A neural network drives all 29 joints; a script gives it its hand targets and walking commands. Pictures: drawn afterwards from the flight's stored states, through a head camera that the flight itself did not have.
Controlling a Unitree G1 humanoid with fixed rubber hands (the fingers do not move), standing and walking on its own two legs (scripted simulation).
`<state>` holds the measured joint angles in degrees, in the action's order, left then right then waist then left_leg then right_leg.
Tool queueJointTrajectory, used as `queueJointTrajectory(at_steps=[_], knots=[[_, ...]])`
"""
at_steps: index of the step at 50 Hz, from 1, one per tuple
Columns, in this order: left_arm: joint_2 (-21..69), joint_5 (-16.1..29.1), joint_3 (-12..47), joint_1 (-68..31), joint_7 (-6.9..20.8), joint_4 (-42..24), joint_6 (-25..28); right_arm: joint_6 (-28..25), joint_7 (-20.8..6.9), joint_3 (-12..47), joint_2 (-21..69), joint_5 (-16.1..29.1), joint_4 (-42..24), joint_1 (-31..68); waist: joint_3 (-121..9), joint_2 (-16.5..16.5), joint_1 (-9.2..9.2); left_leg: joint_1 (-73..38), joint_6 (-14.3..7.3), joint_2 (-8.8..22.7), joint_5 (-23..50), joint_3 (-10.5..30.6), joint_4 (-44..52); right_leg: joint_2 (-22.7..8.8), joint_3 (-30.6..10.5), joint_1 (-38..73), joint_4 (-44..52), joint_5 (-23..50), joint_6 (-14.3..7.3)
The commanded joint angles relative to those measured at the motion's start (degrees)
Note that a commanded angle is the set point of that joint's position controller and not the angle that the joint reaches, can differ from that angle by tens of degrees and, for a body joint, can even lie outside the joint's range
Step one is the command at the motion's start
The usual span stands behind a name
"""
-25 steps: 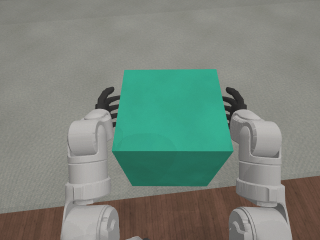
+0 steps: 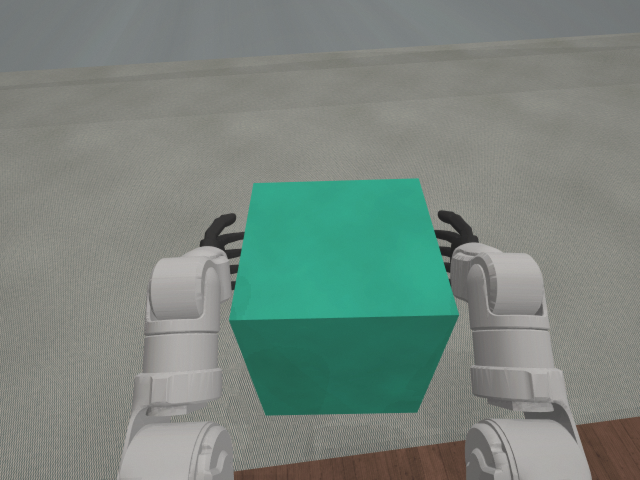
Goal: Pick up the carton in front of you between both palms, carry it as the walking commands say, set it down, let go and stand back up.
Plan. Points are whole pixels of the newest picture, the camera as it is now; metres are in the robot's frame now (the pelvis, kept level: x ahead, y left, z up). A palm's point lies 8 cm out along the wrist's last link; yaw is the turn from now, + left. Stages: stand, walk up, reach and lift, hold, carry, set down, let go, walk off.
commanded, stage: carry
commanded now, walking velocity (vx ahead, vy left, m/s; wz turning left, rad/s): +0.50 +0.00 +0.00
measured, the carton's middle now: (338, 302) +0.34 +0.00 +0.05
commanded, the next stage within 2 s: none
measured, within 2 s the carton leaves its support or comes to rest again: neither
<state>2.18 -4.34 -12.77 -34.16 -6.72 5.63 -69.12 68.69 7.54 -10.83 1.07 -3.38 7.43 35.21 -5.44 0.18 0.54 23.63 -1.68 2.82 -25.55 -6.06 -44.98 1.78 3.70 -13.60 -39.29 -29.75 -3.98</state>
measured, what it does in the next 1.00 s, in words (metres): goes down: left foot, then right foot 0.12 m lower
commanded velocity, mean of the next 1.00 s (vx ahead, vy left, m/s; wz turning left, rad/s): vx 0.50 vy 0.00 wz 0.00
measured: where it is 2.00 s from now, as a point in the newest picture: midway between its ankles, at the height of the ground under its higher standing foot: (369, 283)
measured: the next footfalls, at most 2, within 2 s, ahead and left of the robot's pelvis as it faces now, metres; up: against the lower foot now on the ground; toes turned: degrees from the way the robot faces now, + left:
left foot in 0.22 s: +0.16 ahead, +0.10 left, +0.00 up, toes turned +4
right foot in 0.88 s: +0.61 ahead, -0.11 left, -0.13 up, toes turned -6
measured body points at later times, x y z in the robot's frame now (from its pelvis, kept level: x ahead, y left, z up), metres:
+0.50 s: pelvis +0.16 +0.04 +0.03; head +0.20 +0.05 +0.47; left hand +0.54 +0.17 +0.13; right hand +0.52 -0.13 +0.13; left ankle +0.12 +0.10 -0.71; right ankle +0.22 -0.10 -0.66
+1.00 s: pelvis +0.48 -0.07 -0.13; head +0.51 -0.09 +0.31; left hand +0.83 +0.10 -0.04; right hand +0.86 -0.20 -0.05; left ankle +0.30 +0.09 -0.64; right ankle +0.57 -0.11 -0.84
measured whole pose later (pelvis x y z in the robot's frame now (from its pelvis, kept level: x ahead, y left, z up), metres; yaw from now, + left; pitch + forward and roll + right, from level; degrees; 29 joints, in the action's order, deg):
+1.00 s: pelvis +0.48 -0.07 -0.13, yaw +1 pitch +2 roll +2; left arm 0.9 -3.0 -11.9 -34.5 -7.2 5.0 -67.4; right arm 67.3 8.1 -9.0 -1.3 -1.1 9.8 38.8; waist 2.1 -1.2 -2.0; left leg 24.4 -0.2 -0.2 -33.4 4.4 -96.6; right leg 1.2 9.0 -31.1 -42.5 -14.2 -8.4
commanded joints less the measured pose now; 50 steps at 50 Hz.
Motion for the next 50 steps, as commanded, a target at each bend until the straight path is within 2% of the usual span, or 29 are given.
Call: queueJointTrajectory(at_steps=[1, 3, 7, 9, 10, 11, 12, 13, 14, 15, 16, 19, 23, 28, 32, 33, 35, 36, 37, 39, 42, 43, 44, 45, 46, 47, 48, 49, 50], knots=[[59.26, 23.8, 36.62, -42.36, 14.2, -3.02, 1.75, -1.52, -14.69, 37.22, 62.63, 24.88, -5.8, 44.73, -8.35, 11.05, -4.38, 23.41, -0.36, -2.78, -12.18, -0.18, -12.43, -20.81, -29.42, 20.2, 15.12, 42.88, -12.59], [59.94, 25.67, 38.63, -46.87, 13.88, -6.94, 2.03, -1.66, -14.34, 36.88, 63.15, 25.35, -6.68, 45.31, -9.86, 5.97, -4.47, 26.44, -1.11, -1.15, -6.93, 1.91, -13.74, -21.3, -28.15, 24.46, 14.61, 41.87, -12.35], [60.81, 28.49, 40.43, -47.88, 13.36, -11.16, 1.69, -1.05, -12.73, 35.43, 61.79, 24.19, -8.29, 42.64, -13.45, 7.95, -3.95, 13.76, -1.24, -3.99, 1.24, -0.95, -2.61, -15.15, -15.09, 19.49, 13.42, 42.11, -7.12], [60.75, 28.64, 39.95, -45.07, 13.44, -9.5, 1.13, -0.7, -12.27, 34.24, 60.44, 22.86, -6.98, 39.45, -15.43, 7.07, -1.16, -1.95, -1.57, -8.87, 6.44, -5.08, 9.64, -11.59, -6.69, 12.77, 7.07, 53.14, -3.73], [61.16, 28.59, 39.7, -43.57, 13.51, -7.71, 0.94, -0.64, -12.25, 33.62, 60.0, 22.05, -5.29, 37.24, -19.33, 5.36, 1.73, -15.8, -2.29, -10.24, 14.26, -7.1, 15.28, -9.72, -1.94, 7.5, 0.25, 55.51, -1.92], [61.14, 27.93, 39.35, -42.47, 13.57, -6.57, 0.96, -0.64, -12.48, 33.07, 59.54, 21.66, -4.22, 34.84, -24.04, 2.16, 4.36, -29.93, -4.74, -2.68, 11.63, 3.45, 17.24, -7.85, -0.35, -1.72, -10.37, 43.66, -0.07], [61.58, 27.06, 38.72, -40.52, 13.76, -5.01, 0.86, -0.86, -12.83, 33.1, 58.89, 21.32, -3.89, 34.78, -27.49, -11.57, 3.53, -39.43, -11.3, 15.46, 14.78, 33.41, 21.29, 0.03, -0.69, -16.65, -24.32, 10.84, 2.23], [61.36, 26.44, 38.38, -42.0, 13.94, -3.88, 1.04, -1.19, -13.11, 33.41, 60.12, 21.65, -3.55, 35.84, -26.71, -15.4, 4.02, -41.26, -15.59, 16.92, 23.4, 42.88, 23.6, 3.09, -6.3, -24.28, -32.62, -1.76, 1.36], [62.46, 26.21, 38.27, -42.98, 13.89, -3.71, 1.42, -1.55, -13.48, 34.29, 60.92, 22.53, -6.23, 38.95, -23.02, -9.43, 2.97, -38.11, -16.28, 17.45, 28.64, 38.06, 21.31, -0.22, -8.02, -27.45, -35.6, -0.61, 0.41], [62.29, 25.76, 38.06, -43.09, 13.67, -4.24, 1.69, -1.84, -13.87, 36.02, 62.48, 24.27, -8.37, 42.13, -20.7, -3.42, 2.83, -34.06, -14.99, 16.09, 32.88, 32.52, 20.7, -2.2, -7.18, -27.98, -33.97, 2.26, 0.32], [62.65, 25.23, 38.03, -43.0, 13.32, -4.76, 1.8, -2.09, -14.23, 37.34, 63.53, 26.04, -10.81, 45.15, -19.27, -1.29, 2.12, -30.7, -12.51, 14.17, 33.63, 26.96, 21.23, -3.8, -6.74, -26.76, -29.52, 5.23, 0.71], [62.4, 24.46, 38.39, -42.84, 11.83, -7.71, 2.02, -2.17, -14.76, 39.07, 64.16, 29.18, -15.48, 48.52, -20.55, -5.36, 1.78, -27.46, -10.18, 10.94, 34.24, 18.98, 23.16, -3.45, -4.09, -21.8, -18.79, 7.66, 2.87], [60.02, 22.67, 38.51, -40.59, 9.94, -10.01, 1.62, -0.95, -14.97, 38.68, 62.04, 29.53, -16.46, 45.91, -21.56, -6.48, 3.03, -31.96, -11.02, 10.48, 40.99, 16.46, 23.15, -2.47, -1.34, -23.96, -9.18, 11.28, 3.27], [57.29, 20.07, 38.43, -37.45, 10.44, -6.96, 1.01, -0.23, -16.07, 37.07, 60.25, 26.7, -8.53, 39.15, -22.28, -7.79, 3.47, -36.29, -10.27, 9.44, 47.79, 11.85, 18.42, -3.78, -0.64, -27.52, -12.13, 24.57, 1.19], [57.89, 20.17, 37.69, -38.06, 12.14, -2.39, 1.34, -1.21, -16.31, 36.37, 61.32, 25.14, -3.17, 39.32, -16.43, -6.45, 3.34, -34.75, -10.27, 10.4, 48.87, 12.76, 14.62, -3.97, 0.17, -30.85, -10.96, 19.52, 0.27], [58.07, 20.31, 37.01, -38.21, 12.52, -1.34, 1.54, -1.5, -16.22, 36.53, 61.27, 25.36, -2.42, 39.22, -14.47, -6.84, 4.81, -42.96, -9.6, 11.54, 44.93, 16.78, 12.79, -6.89, -5.09, -39.95, -10.35, 25.16, -0.09], [58.59, 20.58, 36.03, -38.04, 13.15, 0.5, 1.72, -2.17, -15.78, 36.07, 61.16, 25.1, -1.44, 39.86, -8.1, -5.45, 10.07, -54.31, -10.88, 11.71, 42.77, 22.29, 10.3, -7.23, -4.17, -59.15, -7.71, 23.65, 0.87], [58.62, 20.33, 35.39, -37.84, 13.24, 0.98, 1.79, -2.45, -15.57, 36.2, 61.59, 25.41, -1.47, 40.47, -6.62, -4.22, 10.66, -53.27, -10.71, 11.9, 43.91, 23.15, 9.57, -7.54, -4.16, -59.71, -5.49, 23.74, 1.06], [58.24, 20.13, 34.46, -37.78, 13.21, 0.72, 1.85, -2.82, -15.42, 36.67, 62.33, 26.42, -2.23, 41.69, -6.12, -0.03, 10.79, -46.62, -9.6, 10.86, 38.89, 21.29, 9.41, -9.25, -5.35, -52.57, 3.11, 33.22, 1.21], [56.55, 18.88, 32.74, -37.34, 12.76, 0.38, 1.91, -3.72, -15.35, 38.11, 65.04, 28.84, -3.86, 44.04, -7.1, 0.85, 7.14, -22.43, -6.03, 4.78, 24.62, 11.16, 11.02, -6.42, 0.07, -20.35, 14.03, 53.35, 0.91], [54.4, 18.08, 31.06, -34.01, 12.74, 0.19, 2.0, -4.41, -15.33, 38.62, 66.67, 29.56, -4.75, 44.09, -13.29, -5.92, -2.26, -15.24, -3.29, 2.6, 35.48, 6.02, -5.75, -4.03, 5.57, 6.55, 10.29, 51.95, 1.66], [54.48, 18.7, 31.43, -34.28, 12.9, -1.09, 2.28, -4.55, -15.23, 38.62, 66.92, 29.41, -5.2, 44.28, -17.23, -4.03, -6.51, -12.59, -1.36, 1.1, 37.47, 3.04, -19.91, -3.25, 7.9, 16.65, 12.76, 53.14, 2.34], [54.43, 19.65, 32.24, -36.92, 13.28, -3.42, 2.44, -4.75, -14.94, 38.33, 66.15, 28.93, -6.36, 45.51, -17.22, 3.84, -9.05, -5.48, 0.37, -2.48, 18.25, 1.55, -40.35, -5.43, 6.2, 22.84, 15.46, 46.35, 2.36], [54.11, 21.1, 33.07, -38.95, 13.51, -3.65, 2.18, -4.23, -14.39, 37.55, 64.89, 28.32, -5.82, 46.46, -18.05, 11.37, -7.62, 10.18, 0.88, -6.95, -18.09, 5.68, -54.54, -12.3, -1.35, 31.84, 0.18, 56.22, 2.49], [52.22, 22.41, 33.0, -38.83, 13.34, -2.58, 1.71, -2.79, -13.46, 35.86, 62.92, 27.51, -3.59, 43.44, -22.2, 15.44, -3.25, 17.54, 1.36, -5.78, -18.05, 10.98, -59.5, -17.97, -14.47, 35.83, -5.82, 73.77, 0.71], [51.68, 24.21, 34.28, -40.71, 13.0, -5.01, 1.96, -2.03, -12.43, 35.2, 61.6, 26.67, -4.51, 40.45, -32.01, 18.07, -4.89, 22.35, 2.16, -5.82, -12.34, 9.7, -59.34, -26.08, -33.48, 37.31, 6.67, 38.78, -7.71], [55.08, 26.58, 36.05, -43.38, 13.17, -7.85, 2.03, -2.03, -11.53, 34.82, 61.07, 26.04, -7.55, 42.74, -28.57, 9.61, -4.09, 23.18, 2.17, -2.9, -8.01, 9.13, -55.13, -25.3, -39.55, 29.37, 16.43, 15.61, -6.65], [57.55, 28.35, 36.94, -46.41, 13.35, -11.65, 2.38, -2.13, -10.8, 35.09, 62.21, 25.27, -9.5, 44.21, -27.79, 6.77, -2.76, 21.67, 1.77, -1.59, -5.47, 9.02, -52.48, -24.59, -39.87, 23.88, 18.35, 10.94, -6.47], [59.66, 30.06, 38.63, -50.17, 13.53, -14.95, 2.58, -2.7, -10.26, 35.92, 63.09, 24.71, -11.64, 45.27, -27.3, 4.47, -1.13, 20.14, 1.07, 0.07, -0.58, 10.69, -50.31, -23.74, -35.56, 19.25, 17.24, 9.51, -5.64]])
